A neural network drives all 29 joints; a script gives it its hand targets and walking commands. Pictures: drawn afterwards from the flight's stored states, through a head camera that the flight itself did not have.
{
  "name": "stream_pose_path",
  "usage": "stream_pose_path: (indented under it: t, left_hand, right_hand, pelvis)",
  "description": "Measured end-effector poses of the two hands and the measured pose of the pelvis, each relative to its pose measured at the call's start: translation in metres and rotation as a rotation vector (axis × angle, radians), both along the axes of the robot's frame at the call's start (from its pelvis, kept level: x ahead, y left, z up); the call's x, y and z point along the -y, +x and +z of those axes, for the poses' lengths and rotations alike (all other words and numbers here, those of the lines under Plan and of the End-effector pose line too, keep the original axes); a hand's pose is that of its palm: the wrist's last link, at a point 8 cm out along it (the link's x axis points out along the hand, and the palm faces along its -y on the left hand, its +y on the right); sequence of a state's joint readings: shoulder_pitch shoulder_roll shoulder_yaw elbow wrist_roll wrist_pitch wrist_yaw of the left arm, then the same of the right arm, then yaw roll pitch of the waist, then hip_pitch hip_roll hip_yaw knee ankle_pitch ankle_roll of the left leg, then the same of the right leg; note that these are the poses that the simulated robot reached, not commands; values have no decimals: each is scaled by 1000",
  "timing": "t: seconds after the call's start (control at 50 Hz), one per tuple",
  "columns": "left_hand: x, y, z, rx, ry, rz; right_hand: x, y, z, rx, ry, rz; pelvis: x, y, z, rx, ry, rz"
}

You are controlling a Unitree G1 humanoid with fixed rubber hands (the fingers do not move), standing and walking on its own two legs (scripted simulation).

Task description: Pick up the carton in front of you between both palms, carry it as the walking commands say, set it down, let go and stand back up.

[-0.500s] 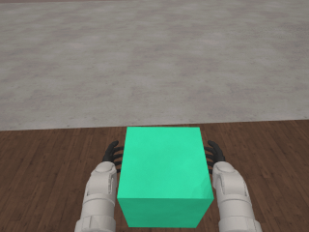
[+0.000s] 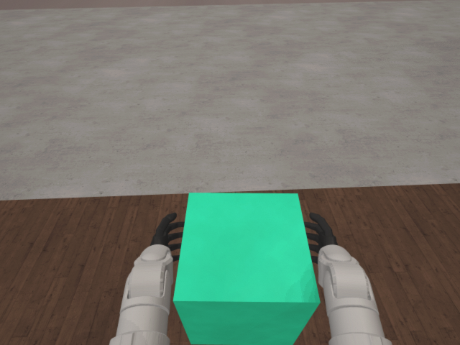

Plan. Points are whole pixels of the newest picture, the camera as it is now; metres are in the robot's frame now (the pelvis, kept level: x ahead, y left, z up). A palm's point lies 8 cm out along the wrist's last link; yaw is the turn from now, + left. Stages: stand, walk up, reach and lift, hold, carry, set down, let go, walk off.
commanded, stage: reach and lift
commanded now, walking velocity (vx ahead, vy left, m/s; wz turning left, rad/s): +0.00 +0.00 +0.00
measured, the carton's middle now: (242, 271) +0.29 +0.00 -0.05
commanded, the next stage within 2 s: hold in 0.20 s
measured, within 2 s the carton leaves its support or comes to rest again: neither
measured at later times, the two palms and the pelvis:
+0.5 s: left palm (157, 251) +0.28 +0.15 +0.05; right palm (331, 251) +0.28 -0.15 +0.05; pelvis -0.01 +0.00 +0.00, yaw +0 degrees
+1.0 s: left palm (160, 212) +0.35 +0.15 +0.07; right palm (320, 208) +0.36 -0.15 +0.07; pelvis +0.07 +0.00 -0.02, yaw +0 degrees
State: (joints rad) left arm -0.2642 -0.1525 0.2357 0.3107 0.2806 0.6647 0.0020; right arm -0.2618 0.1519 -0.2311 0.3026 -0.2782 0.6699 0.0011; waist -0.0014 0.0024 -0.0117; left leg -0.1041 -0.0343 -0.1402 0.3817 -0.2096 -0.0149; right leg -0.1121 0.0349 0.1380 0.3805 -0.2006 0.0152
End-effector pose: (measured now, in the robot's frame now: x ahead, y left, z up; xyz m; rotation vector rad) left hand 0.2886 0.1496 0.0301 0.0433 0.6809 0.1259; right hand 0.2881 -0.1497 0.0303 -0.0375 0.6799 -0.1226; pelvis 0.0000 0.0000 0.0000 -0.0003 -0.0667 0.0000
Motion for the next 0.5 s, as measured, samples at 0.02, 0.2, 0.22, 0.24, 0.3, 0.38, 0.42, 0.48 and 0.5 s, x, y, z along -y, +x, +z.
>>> stream_pose_path:
  t: [0.02,0.2,0.22,0.24,0.3,0.38,0.42,0.48,0.5]
  left_hand:
    - [0,0,0,0,1,0]
    - [0,-2,5,3,1,1]
    - [0,-2,6,4,1,1]
    - [0,-3,7,8,1,2]
    - [0,-5,14,26,-1,2]
    - [0,-7,21,36,-3,3]
    - [0,-7,22,28,-5,4]
    - [0,-9,21,16,-5,5]
    - [0,-10,20,13,-6,6]
  right_hand:
    - [0,0,0,0,-1,1]
    - [0,-2,5,3,-2,2]
    - [0,-2,6,5,-2,2]
    - [0,-2,7,9,-1,1]
    - [0,-4,14,27,1,-1]
    - [0,-6,22,37,3,-4]
    - [0,-7,22,29,4,-4]
    - [0,-9,21,17,5,-5]
    - [0,-10,21,14,5,-6]
  pelvis:
    - [0,1,0,1,0,0]
    - [0,1,1,14,0,0]
    - [0,1,1,16,0,0]
    - [0,1,1,17,0,0]
    - [0,0,1,23,0,0]
    - [0,-2,2,39,0,0]
    - [0,-3,2,46,0,-1]
    - [0,-6,1,53,0,-1]
    - [0,-7,1,54,0,-1]
